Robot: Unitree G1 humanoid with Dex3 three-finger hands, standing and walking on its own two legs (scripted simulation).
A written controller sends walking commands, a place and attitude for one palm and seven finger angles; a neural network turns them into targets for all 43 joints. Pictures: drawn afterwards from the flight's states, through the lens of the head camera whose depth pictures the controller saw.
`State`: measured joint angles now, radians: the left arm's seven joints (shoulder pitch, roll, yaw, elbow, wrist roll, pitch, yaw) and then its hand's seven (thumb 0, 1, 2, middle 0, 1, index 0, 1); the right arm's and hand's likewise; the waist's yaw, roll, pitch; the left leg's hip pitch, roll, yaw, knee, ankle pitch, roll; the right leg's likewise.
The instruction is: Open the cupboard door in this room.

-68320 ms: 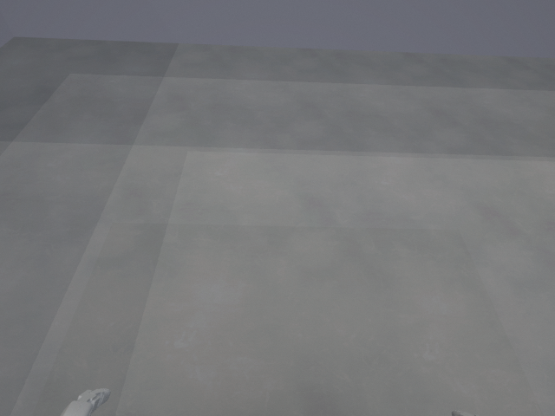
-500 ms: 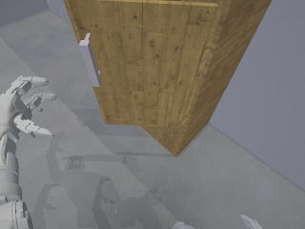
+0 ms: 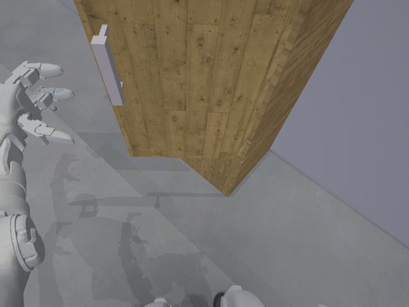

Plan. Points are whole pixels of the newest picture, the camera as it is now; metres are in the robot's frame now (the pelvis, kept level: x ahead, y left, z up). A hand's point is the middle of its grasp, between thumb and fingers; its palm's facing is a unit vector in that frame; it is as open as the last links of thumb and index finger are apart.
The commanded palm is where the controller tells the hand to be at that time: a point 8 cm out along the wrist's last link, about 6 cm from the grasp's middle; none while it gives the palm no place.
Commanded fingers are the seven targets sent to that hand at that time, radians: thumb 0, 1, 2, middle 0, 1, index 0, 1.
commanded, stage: move the hooked fingers beside the handle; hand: left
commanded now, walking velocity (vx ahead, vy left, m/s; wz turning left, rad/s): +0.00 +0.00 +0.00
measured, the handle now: (112, 67) +0.58 +0.19 +0.09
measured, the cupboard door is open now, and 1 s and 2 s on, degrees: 42 42 42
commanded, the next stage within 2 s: slide the fingers in behind the handle in 1.32 s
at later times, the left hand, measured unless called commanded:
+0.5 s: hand (71, 77) +0.52 +0.25 +0.11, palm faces -0.02 -1.00 +0.00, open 14.0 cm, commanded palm +0.51 +0.29 +0.10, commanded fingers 0.00 -0.50 0.30 -0.30 -1.20 -0.30 -1.20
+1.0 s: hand (73, 76) +0.53 +0.25 +0.10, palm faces -0.02 -1.00 -0.01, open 14.0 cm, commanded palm +0.51 +0.29 +0.09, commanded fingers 0.00 -0.50 0.30 -0.30 -1.20 -0.30 -1.20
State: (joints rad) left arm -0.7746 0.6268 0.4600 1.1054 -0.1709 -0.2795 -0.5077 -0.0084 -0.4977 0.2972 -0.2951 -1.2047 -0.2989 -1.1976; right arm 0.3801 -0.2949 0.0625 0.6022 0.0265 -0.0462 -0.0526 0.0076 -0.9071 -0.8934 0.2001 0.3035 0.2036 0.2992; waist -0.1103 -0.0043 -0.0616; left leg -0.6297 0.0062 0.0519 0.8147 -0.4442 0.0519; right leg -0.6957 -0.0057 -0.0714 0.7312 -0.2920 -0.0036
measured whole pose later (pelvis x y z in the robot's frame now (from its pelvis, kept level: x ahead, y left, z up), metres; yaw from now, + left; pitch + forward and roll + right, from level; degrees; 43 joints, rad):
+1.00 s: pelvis +0.02 +0.00 -0.01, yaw -1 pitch +21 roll -4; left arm -0.93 0.71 0.51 1.17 -0.11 -0.29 -0.47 -0.01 -0.50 0.30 -0.29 -1.20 -0.30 -1.20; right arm 0.44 -0.29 0.06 0.58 0.00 0.11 -0.01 0.00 -0.91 -0.89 0.20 0.30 0.20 0.30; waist -0.18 0.02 -0.08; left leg -0.74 0.04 0.04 0.86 -0.49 0.04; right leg -0.79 0.03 -0.08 0.74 -0.31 -0.01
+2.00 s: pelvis +0.01 +0.00 -0.01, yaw -2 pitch +20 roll -4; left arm -0.94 0.65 0.46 1.18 -0.09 -0.30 -0.38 -0.01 -0.50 0.30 -0.30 -1.20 -0.30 -1.20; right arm 0.46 -0.28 0.06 0.58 0.00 0.09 0.00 0.00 -0.91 -0.89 0.20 0.30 0.20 0.30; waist -0.19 0.02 -0.08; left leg -0.75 0.04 0.05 0.88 -0.48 0.05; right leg -0.80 0.03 -0.07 0.76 -0.30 -0.01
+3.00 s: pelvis +0.00 -0.01 -0.01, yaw -1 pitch +20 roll -2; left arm -0.98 0.56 0.43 1.21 -0.07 -0.34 -0.27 -0.01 -0.50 0.30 -0.30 -1.20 -0.30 -1.20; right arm 0.44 -0.29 0.05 0.61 -0.01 0.04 0.00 0.00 -0.91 -0.89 0.20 0.30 0.20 0.30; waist -0.19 0.02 -0.08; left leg -0.74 0.03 0.05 0.87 -0.47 0.03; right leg -0.81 0.02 -0.07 0.77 -0.30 -0.02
